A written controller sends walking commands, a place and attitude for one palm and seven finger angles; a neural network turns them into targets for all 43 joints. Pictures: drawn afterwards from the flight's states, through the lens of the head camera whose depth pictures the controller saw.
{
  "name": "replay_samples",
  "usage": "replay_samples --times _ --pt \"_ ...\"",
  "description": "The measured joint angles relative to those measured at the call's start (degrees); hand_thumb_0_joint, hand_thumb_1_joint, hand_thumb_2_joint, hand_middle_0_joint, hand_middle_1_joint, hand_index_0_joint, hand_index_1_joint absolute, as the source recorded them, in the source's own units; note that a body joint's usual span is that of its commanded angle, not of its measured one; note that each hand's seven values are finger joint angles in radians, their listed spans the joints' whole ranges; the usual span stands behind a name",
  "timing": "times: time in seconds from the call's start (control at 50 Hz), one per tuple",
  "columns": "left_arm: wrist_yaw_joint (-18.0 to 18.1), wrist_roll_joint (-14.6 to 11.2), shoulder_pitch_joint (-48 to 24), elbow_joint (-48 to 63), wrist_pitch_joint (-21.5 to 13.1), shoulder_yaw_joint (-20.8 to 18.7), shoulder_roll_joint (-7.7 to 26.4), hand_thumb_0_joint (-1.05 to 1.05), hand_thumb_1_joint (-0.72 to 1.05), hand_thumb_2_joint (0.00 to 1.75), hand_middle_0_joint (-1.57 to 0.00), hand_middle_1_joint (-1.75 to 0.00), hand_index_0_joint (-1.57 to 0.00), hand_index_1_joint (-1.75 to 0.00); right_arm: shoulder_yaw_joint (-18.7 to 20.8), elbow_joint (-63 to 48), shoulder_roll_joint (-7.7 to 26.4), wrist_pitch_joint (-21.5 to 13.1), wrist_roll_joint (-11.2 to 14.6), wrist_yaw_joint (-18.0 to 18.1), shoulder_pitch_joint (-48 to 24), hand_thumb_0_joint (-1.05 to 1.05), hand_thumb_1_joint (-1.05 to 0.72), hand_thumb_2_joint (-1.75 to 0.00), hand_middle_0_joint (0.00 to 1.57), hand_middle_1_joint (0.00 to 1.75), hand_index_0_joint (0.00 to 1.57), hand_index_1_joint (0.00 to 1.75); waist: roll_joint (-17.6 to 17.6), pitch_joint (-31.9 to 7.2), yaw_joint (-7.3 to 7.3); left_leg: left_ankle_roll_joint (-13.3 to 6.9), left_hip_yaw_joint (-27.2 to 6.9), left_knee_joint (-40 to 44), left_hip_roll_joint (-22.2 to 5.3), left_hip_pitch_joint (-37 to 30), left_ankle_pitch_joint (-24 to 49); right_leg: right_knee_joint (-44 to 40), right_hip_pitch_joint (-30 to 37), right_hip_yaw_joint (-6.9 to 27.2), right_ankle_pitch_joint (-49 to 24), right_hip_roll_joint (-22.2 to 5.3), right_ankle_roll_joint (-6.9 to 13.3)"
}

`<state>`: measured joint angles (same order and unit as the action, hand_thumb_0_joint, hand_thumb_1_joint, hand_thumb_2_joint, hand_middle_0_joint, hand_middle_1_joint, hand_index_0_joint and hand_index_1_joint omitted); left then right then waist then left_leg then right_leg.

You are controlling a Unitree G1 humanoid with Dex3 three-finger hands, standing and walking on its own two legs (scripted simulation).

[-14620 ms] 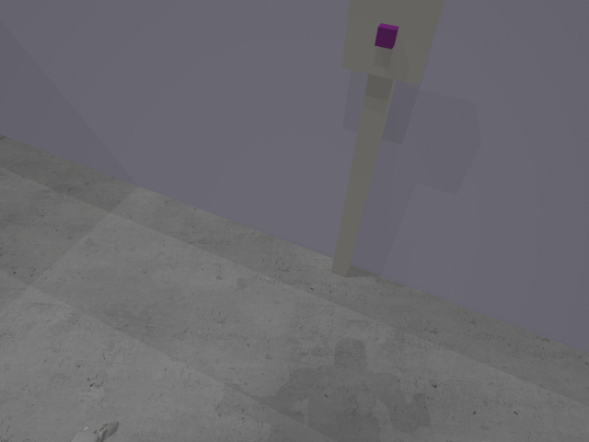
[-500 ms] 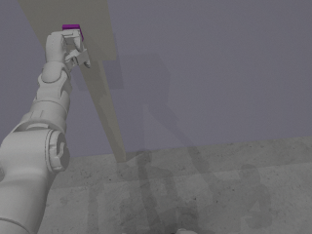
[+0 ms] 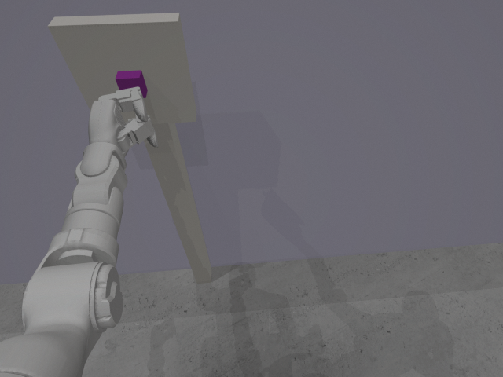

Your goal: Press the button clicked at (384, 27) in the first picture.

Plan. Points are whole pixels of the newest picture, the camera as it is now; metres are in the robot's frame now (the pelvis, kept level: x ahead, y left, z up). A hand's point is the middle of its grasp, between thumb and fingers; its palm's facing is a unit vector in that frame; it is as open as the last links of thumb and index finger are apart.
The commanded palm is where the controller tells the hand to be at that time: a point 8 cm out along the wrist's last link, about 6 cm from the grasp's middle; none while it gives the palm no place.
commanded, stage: pull the fist back off the button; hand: left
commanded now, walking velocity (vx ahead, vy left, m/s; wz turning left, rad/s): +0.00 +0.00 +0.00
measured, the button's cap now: (132, 83) +0.53 +0.18 +0.19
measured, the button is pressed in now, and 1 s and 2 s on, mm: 0 0 0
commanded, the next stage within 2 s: draw the hand back to the body in 0.52 s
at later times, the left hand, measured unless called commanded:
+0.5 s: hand (139, 157) +0.39 +0.15 +0.17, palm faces +0.04 -1.00 +0.01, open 3.1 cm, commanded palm +0.37 +0.20 +0.16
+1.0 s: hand (101, 202) +0.31 +0.19 +0.16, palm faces +0.11 -0.99 -0.02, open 3.1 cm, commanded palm +0.28 +0.23 +0.17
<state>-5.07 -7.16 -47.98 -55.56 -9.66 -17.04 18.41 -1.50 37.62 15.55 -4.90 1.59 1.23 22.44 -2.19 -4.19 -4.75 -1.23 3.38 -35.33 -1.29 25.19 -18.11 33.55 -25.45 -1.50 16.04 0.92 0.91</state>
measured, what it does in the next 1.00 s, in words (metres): stands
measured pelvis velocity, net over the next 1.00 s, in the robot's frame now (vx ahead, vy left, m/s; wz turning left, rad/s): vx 0.00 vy -0.01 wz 0.03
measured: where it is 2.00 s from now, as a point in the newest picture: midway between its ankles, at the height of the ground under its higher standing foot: outside the picture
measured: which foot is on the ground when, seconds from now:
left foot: down 0.00-1.00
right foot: down 0.00-1.00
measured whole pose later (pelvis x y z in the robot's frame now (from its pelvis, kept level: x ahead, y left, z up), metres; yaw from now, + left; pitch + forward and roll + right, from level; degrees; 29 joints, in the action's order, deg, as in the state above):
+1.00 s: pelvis +0.00 -0.01 +0.01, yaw +2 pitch -3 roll +0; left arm -6.9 -12.4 -10.4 -5.4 10.3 -11.7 13.7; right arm -3.1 35.4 14.9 -2.3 3.4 5.1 13.3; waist -2.6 -1.7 1.9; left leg -0.6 1.9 -28.2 -0.5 9.9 -15.7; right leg 27.7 -10.1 -2.9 15.1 0.5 1.4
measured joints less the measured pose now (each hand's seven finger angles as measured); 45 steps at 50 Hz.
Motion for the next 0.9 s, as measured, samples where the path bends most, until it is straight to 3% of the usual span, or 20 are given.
replay_samples --times 0.28,0.44,0.6,0.7,0.8,0.9 --pt "-0.41 -2.58 16.0 23.33 9.72 4.23 -4.57 0.02 0.9 0.9 -1.3 -1.5 -1.3 -1.5 -0.16 -2.62 -0.62 1.59 1.32 1.3 -6.79 0.01 -0.91 -0.9 0.2 0.3 0.21 0.3 -0.04 0.69 4.47 0.31 -0.94 3.03 0.43 -7.32 -0.23 -2.54 7.5 -0.87 0.92 -0.28 0.15" --pt "-0.16 -3.17 20.7 32.38 13.61 7.74 -6.48 0.02 0.9 0.9 -1.3 -1.5 -1.3 -1.5 -0.64 -3.13 -0.91 1.48 1.39 2.13 -10.2 0.01 -0.91 -0.9 0.2 0.3 0.21 0.3 -0.01 1.05 5.86 0.41 -1.85 3.86 0.92 -9.38 0.19 -3.18 9.85 -1.77 0.98 -0.74 0.19" --pt "1.76 -2.89 19.15 31.69 17.91 9.12 -7.17 0.01 0.9 0.9 -1.3 -1.5 -1.3 -1.5 -2.25 -2.56 -2.01 2.87 1.25 3.21 -12.17 0.01 -0.91 -0.9 0.2 0.3 0.21 0.3 0.15 1.92 5.39 0.47 -2.43 4.44 1.23 -10.46 0.96 -3.41 11.01 -2.34 0.66 -1.04 0.27" --pt "2.39 -2.82 18.5 31.79 17.11 8.26 -7.0 0.02 0.9 0.9 -1.3 -1.5 -1.3 -1.5 -2.53 -2.22 -2.44 2.89 0.84 3.37 -11.2 0.01 -0.91 -0.9 0.2 0.3 0.21 0.3 0.11 2.19 5.09 0.58 -1.98 5.16 1.05 -10.57 1.6 -3.93 10.82 -1.9 -0.07 -0.84 0.41" --pt "0.57 -3.61 24.39 36.28 16.15 5.97 -6.21 0.02 0.9 0.9 -1.3 -1.5 -1.3 -1.5 -2.4 -2.15 -2.15 3.57 1.03 2.85 -8.83 0.01 -0.91 -0.9 0.2 0.3 0.21 0.3 -0.26 1.09 5.06 0.64 -0.86 6.59 0.76 -12.41 1.85 -4.74 11.94 -0.77 -0.42 -0.5 0.44" --pt "-1.27 -4.83 33.0 43.87 18.01 4.94 -5.31 0.01 0.9 0.9 -1.3 -1.5 -1.3 -1.5 -1.9 -2.28 -1.33 3.9 1.64 2.81 -7.81 0.01 -0.91 -0.9 0.2 0.3 0.21 0.3 -0.54 1.17 5.61 0.65 -0.6 7.33 0.63 -14.48 1.97 -5.42 13.9 -0.51 -0.6 -0.34 0.44"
